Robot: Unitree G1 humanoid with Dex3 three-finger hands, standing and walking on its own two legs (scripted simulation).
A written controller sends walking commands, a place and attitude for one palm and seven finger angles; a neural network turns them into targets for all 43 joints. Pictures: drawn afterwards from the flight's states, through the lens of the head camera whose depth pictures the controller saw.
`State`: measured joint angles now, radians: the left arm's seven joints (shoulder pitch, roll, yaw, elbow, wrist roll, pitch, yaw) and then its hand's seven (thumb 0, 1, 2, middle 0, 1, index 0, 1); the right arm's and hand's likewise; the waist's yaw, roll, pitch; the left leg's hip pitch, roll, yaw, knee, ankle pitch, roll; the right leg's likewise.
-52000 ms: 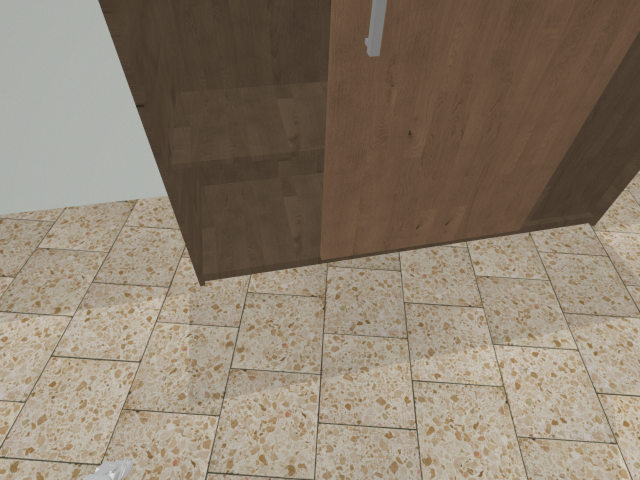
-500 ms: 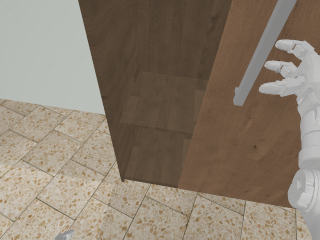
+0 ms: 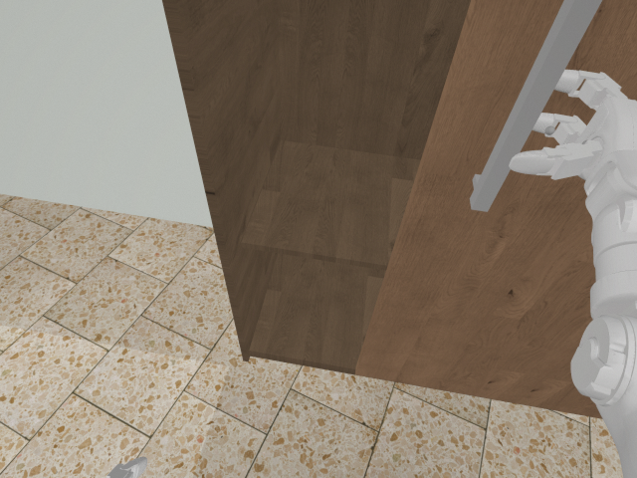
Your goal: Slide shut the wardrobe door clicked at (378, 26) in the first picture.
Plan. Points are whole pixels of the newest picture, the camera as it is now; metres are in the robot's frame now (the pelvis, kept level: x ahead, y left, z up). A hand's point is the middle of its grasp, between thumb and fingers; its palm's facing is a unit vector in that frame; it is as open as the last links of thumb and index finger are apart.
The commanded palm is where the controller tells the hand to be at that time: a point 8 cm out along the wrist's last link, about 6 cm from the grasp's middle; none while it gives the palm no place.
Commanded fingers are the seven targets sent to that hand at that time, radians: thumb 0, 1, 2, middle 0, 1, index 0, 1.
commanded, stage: feel for the door with the fingertips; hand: right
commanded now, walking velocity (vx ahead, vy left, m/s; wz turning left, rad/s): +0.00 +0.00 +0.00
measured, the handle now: (525, 97) +0.52 -0.17 +0.25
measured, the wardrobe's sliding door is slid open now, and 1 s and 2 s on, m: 0.35 0.35 0.35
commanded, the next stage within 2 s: slide the fingers in behind the handle in 0.04 s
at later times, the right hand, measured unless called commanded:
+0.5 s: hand (552, 138) +0.47 -0.19 +0.23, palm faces +0.05 +1.00 +0.01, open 13.9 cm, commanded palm +0.44 -0.24 +0.23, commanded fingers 0.00 0.50 -0.30 0.30 1.20 0.30 1.20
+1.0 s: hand (531, 136) +0.46 -0.17 +0.23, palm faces +0.06 +1.00 +0.01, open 14.0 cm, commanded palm +0.44 -0.22 +0.23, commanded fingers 0.00 0.50 -0.30 0.30 1.20 0.30 1.20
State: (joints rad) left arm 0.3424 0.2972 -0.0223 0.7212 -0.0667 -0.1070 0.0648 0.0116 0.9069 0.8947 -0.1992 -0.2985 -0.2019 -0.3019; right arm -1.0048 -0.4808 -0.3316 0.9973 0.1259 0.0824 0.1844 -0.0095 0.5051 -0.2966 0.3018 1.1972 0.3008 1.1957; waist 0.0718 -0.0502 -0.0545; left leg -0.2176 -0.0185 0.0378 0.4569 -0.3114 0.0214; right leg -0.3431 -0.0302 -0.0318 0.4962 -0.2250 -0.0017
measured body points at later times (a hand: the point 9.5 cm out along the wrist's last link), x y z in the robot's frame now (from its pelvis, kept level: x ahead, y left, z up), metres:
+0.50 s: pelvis +0.00 -0.01 +0.00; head +0.01 +0.00 +0.45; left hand +0.05 +0.26 -0.12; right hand +0.46 -0.25 +0.23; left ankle -0.05 +0.10 -0.74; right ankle +0.02 -0.12 -0.74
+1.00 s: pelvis +0.00 -0.01 +0.00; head +0.01 +0.01 +0.45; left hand +0.09 +0.25 -0.11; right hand +0.46 -0.22 +0.24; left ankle -0.05 +0.10 -0.74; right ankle +0.02 -0.12 -0.74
